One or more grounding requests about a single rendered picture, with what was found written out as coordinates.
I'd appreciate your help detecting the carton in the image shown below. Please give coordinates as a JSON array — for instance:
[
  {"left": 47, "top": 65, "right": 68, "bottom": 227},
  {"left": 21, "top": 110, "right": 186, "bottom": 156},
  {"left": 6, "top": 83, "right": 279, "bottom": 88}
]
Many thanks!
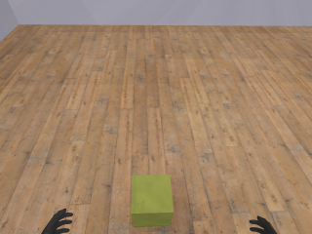
[{"left": 131, "top": 175, "right": 174, "bottom": 228}]

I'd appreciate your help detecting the robot right hand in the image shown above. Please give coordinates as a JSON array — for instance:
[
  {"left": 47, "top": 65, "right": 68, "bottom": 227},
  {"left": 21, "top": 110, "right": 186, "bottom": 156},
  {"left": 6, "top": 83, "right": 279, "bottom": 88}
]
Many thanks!
[{"left": 249, "top": 215, "right": 278, "bottom": 234}]

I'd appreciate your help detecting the robot left hand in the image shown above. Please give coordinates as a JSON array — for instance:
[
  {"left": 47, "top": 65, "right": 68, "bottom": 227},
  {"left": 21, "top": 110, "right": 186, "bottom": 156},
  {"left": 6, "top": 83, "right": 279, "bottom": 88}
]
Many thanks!
[{"left": 41, "top": 209, "right": 73, "bottom": 234}]

